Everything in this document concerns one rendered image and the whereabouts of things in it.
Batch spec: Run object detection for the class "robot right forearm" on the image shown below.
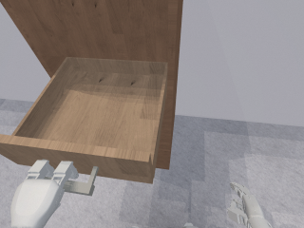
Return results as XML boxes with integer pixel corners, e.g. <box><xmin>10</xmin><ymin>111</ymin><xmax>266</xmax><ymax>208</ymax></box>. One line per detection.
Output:
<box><xmin>247</xmin><ymin>217</ymin><xmax>273</xmax><ymax>228</ymax></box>

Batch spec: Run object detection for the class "drawer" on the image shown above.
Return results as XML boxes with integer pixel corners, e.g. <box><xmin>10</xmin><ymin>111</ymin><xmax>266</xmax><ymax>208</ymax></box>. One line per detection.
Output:
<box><xmin>0</xmin><ymin>57</ymin><xmax>168</xmax><ymax>184</ymax></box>

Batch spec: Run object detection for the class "robot left hand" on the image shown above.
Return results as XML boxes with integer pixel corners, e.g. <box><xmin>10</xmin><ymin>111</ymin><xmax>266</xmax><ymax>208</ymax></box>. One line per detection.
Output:
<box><xmin>10</xmin><ymin>160</ymin><xmax>79</xmax><ymax>228</ymax></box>

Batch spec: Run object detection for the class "cabinet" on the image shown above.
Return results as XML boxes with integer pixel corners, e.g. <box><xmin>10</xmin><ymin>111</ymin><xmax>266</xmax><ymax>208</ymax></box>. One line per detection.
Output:
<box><xmin>0</xmin><ymin>0</ymin><xmax>183</xmax><ymax>170</ymax></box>

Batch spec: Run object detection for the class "robot right hand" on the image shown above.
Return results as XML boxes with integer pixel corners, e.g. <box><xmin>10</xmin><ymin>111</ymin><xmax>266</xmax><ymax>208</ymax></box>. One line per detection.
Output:
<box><xmin>227</xmin><ymin>182</ymin><xmax>265</xmax><ymax>227</ymax></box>

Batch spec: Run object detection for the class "handle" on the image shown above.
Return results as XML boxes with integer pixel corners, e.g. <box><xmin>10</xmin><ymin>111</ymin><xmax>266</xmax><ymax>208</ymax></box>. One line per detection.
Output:
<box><xmin>33</xmin><ymin>159</ymin><xmax>99</xmax><ymax>197</ymax></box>

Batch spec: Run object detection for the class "right robot shin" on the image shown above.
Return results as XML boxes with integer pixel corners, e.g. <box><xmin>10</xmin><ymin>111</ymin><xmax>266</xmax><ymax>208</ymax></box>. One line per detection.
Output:
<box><xmin>183</xmin><ymin>222</ymin><xmax>193</xmax><ymax>227</ymax></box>

